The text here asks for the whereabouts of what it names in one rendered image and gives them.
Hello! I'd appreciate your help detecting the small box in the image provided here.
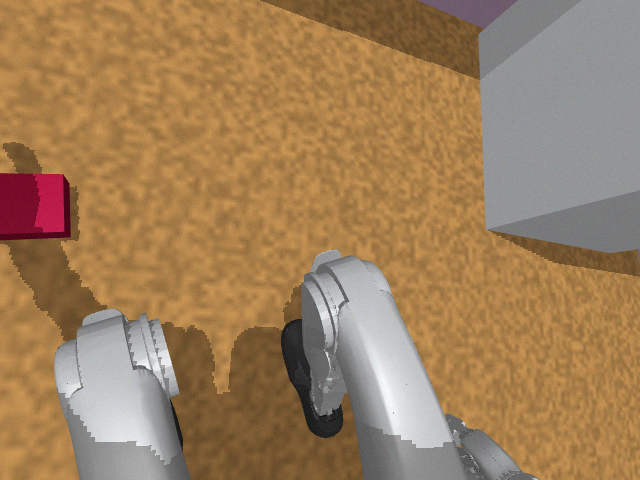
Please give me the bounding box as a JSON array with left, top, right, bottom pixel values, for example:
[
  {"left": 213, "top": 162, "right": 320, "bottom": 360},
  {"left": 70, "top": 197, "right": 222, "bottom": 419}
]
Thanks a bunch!
[{"left": 0, "top": 173, "right": 71, "bottom": 240}]

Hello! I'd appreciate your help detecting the right robot foot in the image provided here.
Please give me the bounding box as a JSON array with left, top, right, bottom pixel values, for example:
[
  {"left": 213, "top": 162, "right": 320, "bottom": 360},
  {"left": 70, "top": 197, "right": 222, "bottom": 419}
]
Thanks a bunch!
[{"left": 281, "top": 319, "right": 343, "bottom": 438}]

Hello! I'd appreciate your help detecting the right robot hand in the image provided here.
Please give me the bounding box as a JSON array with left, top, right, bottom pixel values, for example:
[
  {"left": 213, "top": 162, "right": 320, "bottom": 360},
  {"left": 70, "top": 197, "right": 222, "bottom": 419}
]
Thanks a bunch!
[{"left": 445, "top": 414, "right": 523, "bottom": 480}]

